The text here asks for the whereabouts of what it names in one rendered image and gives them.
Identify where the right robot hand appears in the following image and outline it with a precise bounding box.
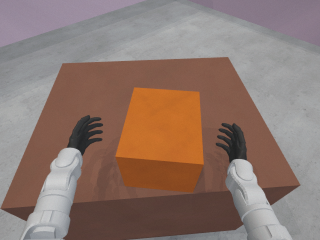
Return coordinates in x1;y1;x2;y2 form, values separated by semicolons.
216;123;247;163

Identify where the carton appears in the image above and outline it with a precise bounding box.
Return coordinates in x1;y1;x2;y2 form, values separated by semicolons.
115;87;204;193

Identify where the pedestal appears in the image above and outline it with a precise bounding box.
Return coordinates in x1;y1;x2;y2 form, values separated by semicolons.
0;57;300;240

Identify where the right robot forearm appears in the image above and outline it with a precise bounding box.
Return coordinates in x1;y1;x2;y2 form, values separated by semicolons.
225;159;293;240

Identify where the left robot forearm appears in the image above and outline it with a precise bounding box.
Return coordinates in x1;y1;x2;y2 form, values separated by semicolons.
19;147;83;240

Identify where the left robot hand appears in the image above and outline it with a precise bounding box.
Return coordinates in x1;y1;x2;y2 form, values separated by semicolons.
67;115;103;156

